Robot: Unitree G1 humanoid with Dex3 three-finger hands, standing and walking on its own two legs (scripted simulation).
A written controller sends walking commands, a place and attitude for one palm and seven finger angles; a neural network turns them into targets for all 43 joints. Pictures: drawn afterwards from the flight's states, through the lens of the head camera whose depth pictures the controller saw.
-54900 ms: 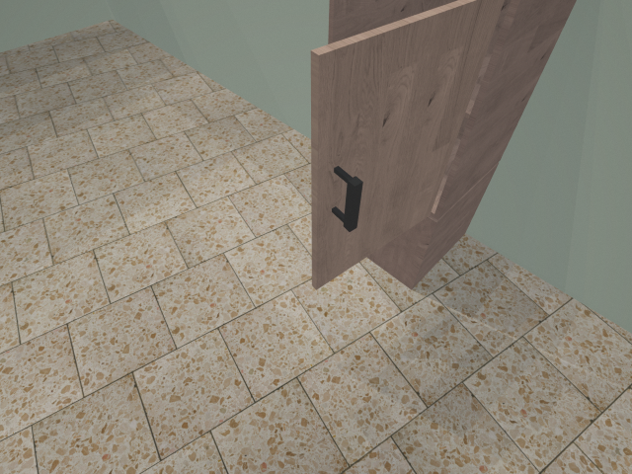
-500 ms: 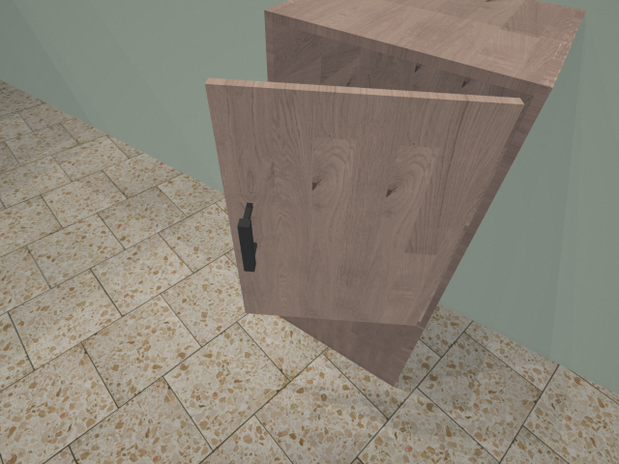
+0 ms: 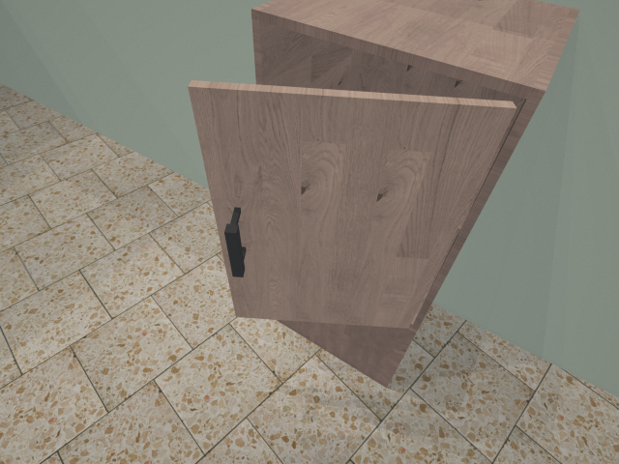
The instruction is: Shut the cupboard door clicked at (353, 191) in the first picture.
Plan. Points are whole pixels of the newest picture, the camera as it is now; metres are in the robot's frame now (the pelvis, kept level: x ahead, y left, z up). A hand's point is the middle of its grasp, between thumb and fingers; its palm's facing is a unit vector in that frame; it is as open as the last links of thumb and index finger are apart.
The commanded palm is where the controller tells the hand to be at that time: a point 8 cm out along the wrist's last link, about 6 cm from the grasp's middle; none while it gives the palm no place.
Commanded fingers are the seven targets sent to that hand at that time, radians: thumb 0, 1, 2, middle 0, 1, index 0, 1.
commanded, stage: come to a stop and stand still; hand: left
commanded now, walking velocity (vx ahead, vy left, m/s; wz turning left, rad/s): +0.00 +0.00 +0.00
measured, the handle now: (237, 243) +0.47 +0.16 -0.03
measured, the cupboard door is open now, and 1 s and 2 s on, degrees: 30 30 30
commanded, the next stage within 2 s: look again from close up in 0.84 s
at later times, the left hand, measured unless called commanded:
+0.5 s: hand out of the picture -0.01 +0.18 -0.19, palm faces +0.02 -0.98 -0.21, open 7.4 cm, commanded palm none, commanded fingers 0.00 0.90 0.90 -0.20 -0.30 -0.20 -0.30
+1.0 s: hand out of the picture -0.06 +0.18 -0.19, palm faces +0.02 -0.98 -0.18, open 7.4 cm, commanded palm none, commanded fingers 0.00 0.90 0.90 -0.20 -0.30 -0.20 -0.30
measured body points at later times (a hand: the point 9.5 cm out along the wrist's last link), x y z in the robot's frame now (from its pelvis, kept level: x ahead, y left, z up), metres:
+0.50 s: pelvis -0.02 +0.00 -0.01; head -0.03 +0.00 +0.44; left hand -0.01 +0.23 -0.17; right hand +0.04 -0.23 -0.16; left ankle +0.04 +0.08 -0.75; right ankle -0.01 -0.14 -0.75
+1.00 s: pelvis -0.04 +0.01 -0.01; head -0.03 +0.02 +0.44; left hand -0.06 +0.24 -0.17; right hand -0.03 -0.21 -0.17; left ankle +0.04 +0.08 -0.75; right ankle -0.01 -0.14 -0.75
